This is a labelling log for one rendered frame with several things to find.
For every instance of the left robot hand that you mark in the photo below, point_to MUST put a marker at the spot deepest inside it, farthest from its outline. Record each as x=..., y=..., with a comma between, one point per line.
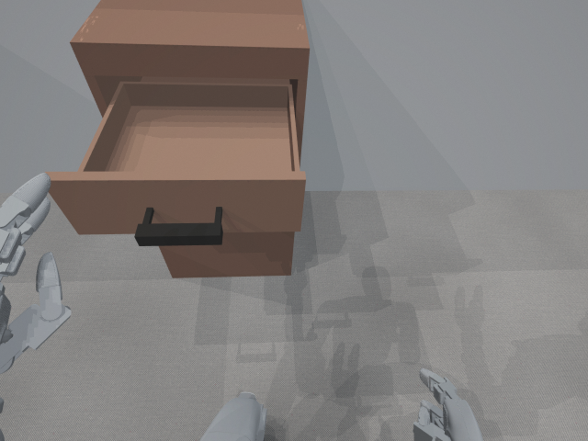
x=21, y=215

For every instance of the cabinet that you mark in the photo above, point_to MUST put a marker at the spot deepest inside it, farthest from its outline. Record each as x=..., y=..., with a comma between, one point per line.
x=203, y=41

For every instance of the left robot thigh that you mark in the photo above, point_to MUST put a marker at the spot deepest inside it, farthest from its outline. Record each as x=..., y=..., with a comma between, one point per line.
x=240, y=419

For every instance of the drawer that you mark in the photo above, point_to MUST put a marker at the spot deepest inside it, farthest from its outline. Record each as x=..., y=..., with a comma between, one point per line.
x=184, y=149

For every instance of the robot left shin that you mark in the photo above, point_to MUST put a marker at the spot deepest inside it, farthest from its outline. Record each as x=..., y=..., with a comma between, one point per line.
x=247, y=395

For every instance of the right robot hand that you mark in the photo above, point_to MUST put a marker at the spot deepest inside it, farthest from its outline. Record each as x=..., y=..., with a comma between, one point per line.
x=455, y=423

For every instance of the handle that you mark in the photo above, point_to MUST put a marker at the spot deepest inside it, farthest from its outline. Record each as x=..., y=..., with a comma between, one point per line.
x=164, y=234

